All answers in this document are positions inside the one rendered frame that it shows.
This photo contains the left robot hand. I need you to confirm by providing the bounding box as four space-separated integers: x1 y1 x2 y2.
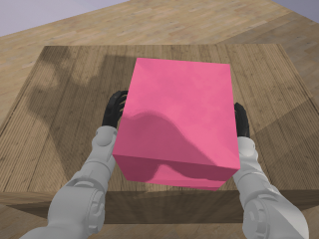
102 91 129 128

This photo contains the right robot hand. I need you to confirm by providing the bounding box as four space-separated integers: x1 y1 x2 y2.
234 103 250 138

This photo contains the pedestal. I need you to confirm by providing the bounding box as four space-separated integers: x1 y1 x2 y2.
0 44 319 224

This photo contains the robot right forearm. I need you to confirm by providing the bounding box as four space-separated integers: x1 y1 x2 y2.
232 136 309 239

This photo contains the carton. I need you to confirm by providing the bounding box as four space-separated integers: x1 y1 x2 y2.
112 58 240 191

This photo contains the robot left forearm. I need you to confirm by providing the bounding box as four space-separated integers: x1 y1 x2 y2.
47 125 118 224

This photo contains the right robot upper arm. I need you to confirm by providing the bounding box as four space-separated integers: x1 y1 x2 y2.
242 198 308 239

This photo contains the left robot upper arm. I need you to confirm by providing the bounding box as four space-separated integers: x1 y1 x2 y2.
19 186 106 239

